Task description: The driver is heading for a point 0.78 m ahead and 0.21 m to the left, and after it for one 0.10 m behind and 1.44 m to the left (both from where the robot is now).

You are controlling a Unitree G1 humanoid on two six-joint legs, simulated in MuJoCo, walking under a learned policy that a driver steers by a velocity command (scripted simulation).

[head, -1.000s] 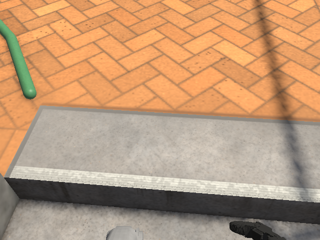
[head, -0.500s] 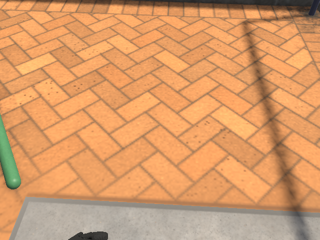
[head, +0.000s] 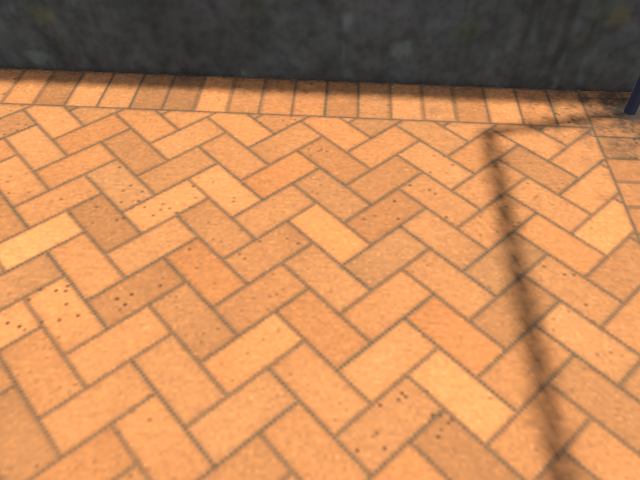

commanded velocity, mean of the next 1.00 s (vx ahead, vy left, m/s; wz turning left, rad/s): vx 0.50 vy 0.00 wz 0.40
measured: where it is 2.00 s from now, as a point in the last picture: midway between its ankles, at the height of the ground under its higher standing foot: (167, 299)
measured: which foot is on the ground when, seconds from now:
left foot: up 0.00-0.34, down 0.36-0.90, up 0.92-1.00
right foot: down 0.00-0.38, up 0.40-0.88, down 0.90-1.00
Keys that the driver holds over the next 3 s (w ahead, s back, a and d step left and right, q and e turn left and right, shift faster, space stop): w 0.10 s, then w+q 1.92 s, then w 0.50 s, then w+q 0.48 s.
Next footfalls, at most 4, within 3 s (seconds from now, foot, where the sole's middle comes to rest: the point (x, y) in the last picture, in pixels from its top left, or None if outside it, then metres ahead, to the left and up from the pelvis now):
0.36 left None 0.37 0.09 -0.73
0.90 right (322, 385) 0.73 0.01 -0.73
1.44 left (173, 352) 0.82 0.35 -0.73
1.94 right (144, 245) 1.16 0.47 -0.73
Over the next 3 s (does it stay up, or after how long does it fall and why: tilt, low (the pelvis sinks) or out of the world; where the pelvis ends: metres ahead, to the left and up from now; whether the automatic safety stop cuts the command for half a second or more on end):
stays up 1.22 0.90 0.03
